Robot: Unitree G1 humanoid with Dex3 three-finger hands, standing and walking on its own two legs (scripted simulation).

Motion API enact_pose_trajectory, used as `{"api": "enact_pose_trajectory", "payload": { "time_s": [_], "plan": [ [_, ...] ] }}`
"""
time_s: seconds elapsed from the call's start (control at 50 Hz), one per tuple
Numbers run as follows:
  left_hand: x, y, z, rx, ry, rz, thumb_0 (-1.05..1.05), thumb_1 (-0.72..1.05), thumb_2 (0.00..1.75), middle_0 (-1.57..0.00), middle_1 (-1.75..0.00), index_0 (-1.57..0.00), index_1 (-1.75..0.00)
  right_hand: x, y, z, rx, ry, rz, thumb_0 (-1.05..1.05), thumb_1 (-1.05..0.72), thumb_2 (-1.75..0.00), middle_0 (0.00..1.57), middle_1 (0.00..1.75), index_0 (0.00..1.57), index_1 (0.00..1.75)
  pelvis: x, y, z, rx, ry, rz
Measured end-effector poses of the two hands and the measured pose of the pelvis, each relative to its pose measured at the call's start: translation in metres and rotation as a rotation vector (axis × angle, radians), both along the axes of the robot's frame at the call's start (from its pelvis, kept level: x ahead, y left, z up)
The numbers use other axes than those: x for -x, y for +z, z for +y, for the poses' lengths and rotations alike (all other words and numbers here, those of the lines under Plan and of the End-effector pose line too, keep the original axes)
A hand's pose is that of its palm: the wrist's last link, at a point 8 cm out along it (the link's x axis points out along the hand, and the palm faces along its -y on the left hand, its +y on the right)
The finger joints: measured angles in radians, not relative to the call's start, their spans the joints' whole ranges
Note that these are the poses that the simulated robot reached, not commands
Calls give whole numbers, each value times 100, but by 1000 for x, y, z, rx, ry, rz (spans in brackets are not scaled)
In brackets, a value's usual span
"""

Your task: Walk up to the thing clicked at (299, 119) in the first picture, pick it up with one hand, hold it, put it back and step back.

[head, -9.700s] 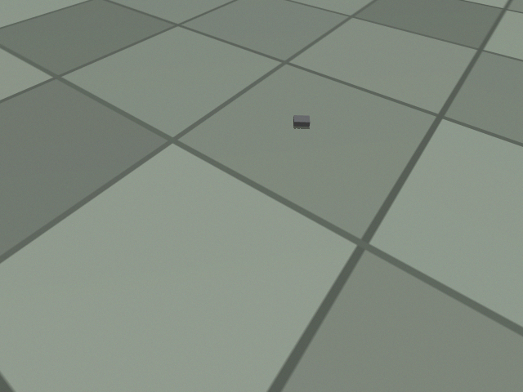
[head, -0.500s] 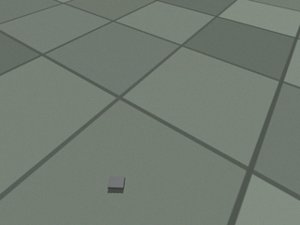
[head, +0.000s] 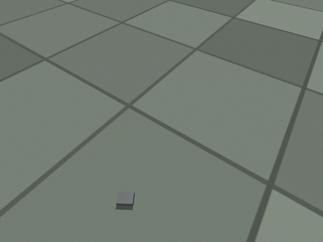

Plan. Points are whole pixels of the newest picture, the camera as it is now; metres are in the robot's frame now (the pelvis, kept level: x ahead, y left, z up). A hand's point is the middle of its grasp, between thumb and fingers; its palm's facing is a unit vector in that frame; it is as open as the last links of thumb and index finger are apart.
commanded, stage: stand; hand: left
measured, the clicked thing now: (125, 198) +0.48 +0.22 -0.76
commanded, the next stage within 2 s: none
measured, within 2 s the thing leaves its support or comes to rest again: neither
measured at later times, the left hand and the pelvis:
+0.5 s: hand out of the picture +0.09 +0.25 -0.15, palm faces -0.03 -0.94 -0.35, open 7.4 cm; pelvis +0.01 -0.01 +0.00, yaw +0 degrees
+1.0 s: hand out of the picture +0.10 +0.24 -0.15, palm faces -0.03 -0.93 -0.36, open 7.4 cm; pelvis +0.02 -0.01 +0.00, yaw +0 degrees
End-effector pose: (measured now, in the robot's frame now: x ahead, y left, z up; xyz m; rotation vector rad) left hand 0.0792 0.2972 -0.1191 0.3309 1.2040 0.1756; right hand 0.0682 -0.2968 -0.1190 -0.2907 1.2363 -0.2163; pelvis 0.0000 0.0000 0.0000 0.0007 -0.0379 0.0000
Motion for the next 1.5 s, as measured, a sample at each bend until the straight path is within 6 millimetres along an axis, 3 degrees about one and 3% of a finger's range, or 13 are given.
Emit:
{"api": "enact_pose_trajectory", "payload": {
  "time_s": [0.7, 1.0, 1.5],
  "plan": [
    [0, 1, -7, -10, 27, 42, 1, 90, 90, -20, -30, -21, -30, -16, -3, -9, -2, 21, 23, 1, -91, -90, 20, 30, 20, 30, -15, 1, -10, 1, 9, 10],
    [-13, 5, -10, -15, 22, 13, 1, 90, 90, -20, -30, -21, -30, -23, -2, -12, 1, 24, 5, 1, -91, -90, 20, 30, 20, 30, -19, 1, -13, 0, 8, 6],
    [-9, 2, -12, -10, 23, 35, 1, 90, 90, -20, -30, -21, -30, -17, -2, -15, 5, 18, 26, 1, -91, -90, 20, 30, 20, 30, -21, 1, -15, 0, 4, 8]
  ]
}}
